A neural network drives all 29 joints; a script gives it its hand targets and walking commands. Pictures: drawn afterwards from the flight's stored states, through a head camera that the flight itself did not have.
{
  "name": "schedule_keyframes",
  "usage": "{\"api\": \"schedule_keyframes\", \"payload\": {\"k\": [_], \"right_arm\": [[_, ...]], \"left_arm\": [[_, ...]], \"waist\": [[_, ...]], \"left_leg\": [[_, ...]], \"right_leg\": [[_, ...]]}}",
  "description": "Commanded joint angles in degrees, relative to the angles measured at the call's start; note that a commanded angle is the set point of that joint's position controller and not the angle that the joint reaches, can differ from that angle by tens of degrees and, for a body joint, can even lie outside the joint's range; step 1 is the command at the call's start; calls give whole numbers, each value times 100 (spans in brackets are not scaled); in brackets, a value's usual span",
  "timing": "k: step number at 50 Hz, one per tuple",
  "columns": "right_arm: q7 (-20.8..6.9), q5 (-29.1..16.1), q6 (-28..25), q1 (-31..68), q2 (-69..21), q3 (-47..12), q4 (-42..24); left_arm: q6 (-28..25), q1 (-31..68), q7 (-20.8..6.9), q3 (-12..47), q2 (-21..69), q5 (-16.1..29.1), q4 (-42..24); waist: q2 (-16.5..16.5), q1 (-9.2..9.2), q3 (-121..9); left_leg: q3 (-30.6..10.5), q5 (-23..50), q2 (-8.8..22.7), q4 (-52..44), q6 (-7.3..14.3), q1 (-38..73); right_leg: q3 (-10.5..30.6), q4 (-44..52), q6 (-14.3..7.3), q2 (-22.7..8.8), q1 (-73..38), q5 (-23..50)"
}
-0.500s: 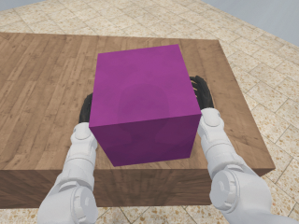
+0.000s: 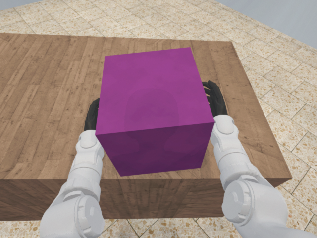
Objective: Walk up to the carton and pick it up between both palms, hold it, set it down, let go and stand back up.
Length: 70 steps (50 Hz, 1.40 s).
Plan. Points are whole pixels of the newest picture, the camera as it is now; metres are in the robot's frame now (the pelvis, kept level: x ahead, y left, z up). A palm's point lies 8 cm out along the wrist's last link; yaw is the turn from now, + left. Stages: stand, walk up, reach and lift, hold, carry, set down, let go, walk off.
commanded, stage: set down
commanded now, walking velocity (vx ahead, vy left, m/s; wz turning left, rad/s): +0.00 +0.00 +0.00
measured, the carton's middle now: (154, 113) +0.46 +0.04 +0.03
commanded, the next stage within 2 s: none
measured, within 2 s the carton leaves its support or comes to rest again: rests again in 1.34 s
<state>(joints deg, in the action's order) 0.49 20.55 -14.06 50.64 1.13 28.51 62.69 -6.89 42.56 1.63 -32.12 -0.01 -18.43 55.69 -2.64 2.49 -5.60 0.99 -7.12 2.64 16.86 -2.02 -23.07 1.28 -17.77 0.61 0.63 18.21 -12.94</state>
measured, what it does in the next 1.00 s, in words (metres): stands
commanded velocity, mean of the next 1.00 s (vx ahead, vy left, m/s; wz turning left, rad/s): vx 0.00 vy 0.00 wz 0.00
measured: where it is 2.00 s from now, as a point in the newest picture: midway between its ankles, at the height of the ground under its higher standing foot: outside the picture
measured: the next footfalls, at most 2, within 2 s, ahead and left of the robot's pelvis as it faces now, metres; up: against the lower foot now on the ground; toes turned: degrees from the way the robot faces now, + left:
none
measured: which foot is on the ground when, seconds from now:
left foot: down 0.00-1.00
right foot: down 0.00-1.00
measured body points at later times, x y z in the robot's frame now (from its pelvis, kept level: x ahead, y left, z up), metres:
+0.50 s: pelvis +0.00 +0.00 +0.00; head +0.07 +0.02 +0.44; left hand +0.41 +0.20 +0.02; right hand +0.46 -0.13 +0.08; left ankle -0.01 +0.14 -0.75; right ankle -0.06 -0.11 -0.75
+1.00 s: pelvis +0.00 +0.00 +0.00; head +0.08 +0.02 +0.44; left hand +0.41 +0.20 +0.02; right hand +0.46 -0.13 +0.08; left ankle -0.01 +0.14 -0.75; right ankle -0.06 -0.11 -0.75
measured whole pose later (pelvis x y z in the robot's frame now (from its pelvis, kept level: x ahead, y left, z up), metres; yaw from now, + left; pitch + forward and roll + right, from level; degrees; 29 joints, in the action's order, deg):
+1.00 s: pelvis +0.00 +0.00 +0.00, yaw +0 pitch +13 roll +0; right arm -1.1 23.9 -12.4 49.3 -0.2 30.9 57.9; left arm -10.0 43.0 0.5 -36.0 1.5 -18.4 55.9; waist -2.6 2.5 -4.5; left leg 1.0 -7.1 2.6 16.9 -2.0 -23.1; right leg 1.2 -17.8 0.6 0.6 18.2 -12.9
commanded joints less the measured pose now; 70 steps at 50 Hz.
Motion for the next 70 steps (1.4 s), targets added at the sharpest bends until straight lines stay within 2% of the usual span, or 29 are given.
{"api": "schedule_keyframes", "payload": {"k": [1, 8, 25, 41, 48, 51, 54, 57, 61, 64, 67, 70], "right_arm": [[-850, 576, -7, 2545, -3166, -673, -7], [-845, 664, 11, 2392, -3158, -581, -67], [-843, 779, 138, 2073, -3153, -499, -165], [-857, 802, 179, 1842, -3198, -506, -256], [-828, 811, 237, 1832, -2994, -324, -295], [-832, 858, 262, 1791, -3049, -287, -343], [-817, 858, 280, 1798, -2887, -169, -374], [-791, 826, 282, 1826, -2668, -139, -426], [-605, 460, 239, 1860, -1594, -187, -470], [-367, -98, 167, 1996, -539, -428, -477], [-108, -886, -8, 2368, 339, -896, -361], [67, -1575, -235, 2896, 917, -1434, -333]], "left_arm": [[-408, 4203, -616, 1094, 2033, -116, -55], [-420, 4060, -640, 1036, 2018, -181, -16], [-406, 3679, -712, 757, 1974, -367, 88], [-407, 3354, -730, 684, 2054, -461, 120], [-423, 3366, -693, 575, 1892, -485, 69], [-413, 3259, -680, 453, 1919, -571, 73], [-392, 3268, -649, 419, 1833, -596, 18], [-396, 3232, -570, 374, 1639, -591, 1], [-437, 3158, -326, 283, 656, -394, 84], [-531, 3170, 2, 354, -323, -80, 37], [-635, 3267, 283, 706, -1068, 480, 178], [-842, 3430, 413, 1144, -1429, 1138, 603]], "waist": [[-102, 402, -2974], [-111, 338, -2877], [-274, 312, -2501], [-250, 277, -2352], [-274, 253, -2321], [-334, 308, -2191], [-277, 265, -2194], [-260, 318, -2257], [-212, 384, -2503], [-110, 446, -2830], [27, 450, -3387], [0, 497, -4017]], "left_leg": [[916, 2782, -65, 435, 253, 1803], [918, 2649, -83, 402, 254, 1711], [967, 2207, -150, 252, 322, 1331], [932, 2209, -172, 271, 326, 1361], [917, 2175, -195, 258, 329, 1316], [912, 2175, -200, 251, 354, 1317], [886, 2221, -206, 261, 346, 1351], [882, 2276, -203, 301, 340, 1422], [869, 2421, -207, 393, 323, 1359], [830, 2653, -187, 530, 280, 1303], [753, 2972, -158, 790, 185, 1134], [699, 3264, -145, 1093, 63, 798]], "right_leg": [[-698, -262, 485, -71, -432, 2560], [-689, -269, 482, -73, -508, 2543], [-625, -352, 536, -127, -906, 2721], [-625, -356, 517, -125, -788, 2703], [-606, -331, 516, -109, -769, 2660], [-606, -310, 533, -105, -733, 2621], [-610, -293, 526, -90, -674, 2589], [-615, -267, 499, -71, -540, 2492], [-568, -307, 479, -44, -514, 2633], [-509, -346, 450, 17, -423, 2688], [-420, -442, 362, 115, -332, 2911], [-379, -652, 324, 201, -307, 3291]]}}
